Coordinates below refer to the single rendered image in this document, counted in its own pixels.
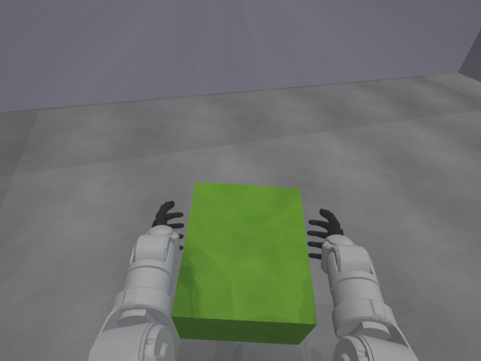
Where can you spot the left robot hand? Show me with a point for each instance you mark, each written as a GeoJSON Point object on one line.
{"type": "Point", "coordinates": [162, 217]}

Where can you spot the robot left upper arm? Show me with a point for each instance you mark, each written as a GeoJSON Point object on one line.
{"type": "Point", "coordinates": [142, 342]}

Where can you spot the carton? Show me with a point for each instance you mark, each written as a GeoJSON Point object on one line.
{"type": "Point", "coordinates": [245, 270]}

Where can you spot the left robot forearm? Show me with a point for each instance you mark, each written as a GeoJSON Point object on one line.
{"type": "Point", "coordinates": [145, 295]}

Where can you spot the robot right upper arm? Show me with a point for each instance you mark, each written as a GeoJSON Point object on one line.
{"type": "Point", "coordinates": [356, 347]}

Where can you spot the right robot hand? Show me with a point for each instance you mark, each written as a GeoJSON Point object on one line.
{"type": "Point", "coordinates": [333, 227]}

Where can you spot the right robot forearm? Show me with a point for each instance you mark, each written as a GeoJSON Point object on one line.
{"type": "Point", "coordinates": [358, 303]}

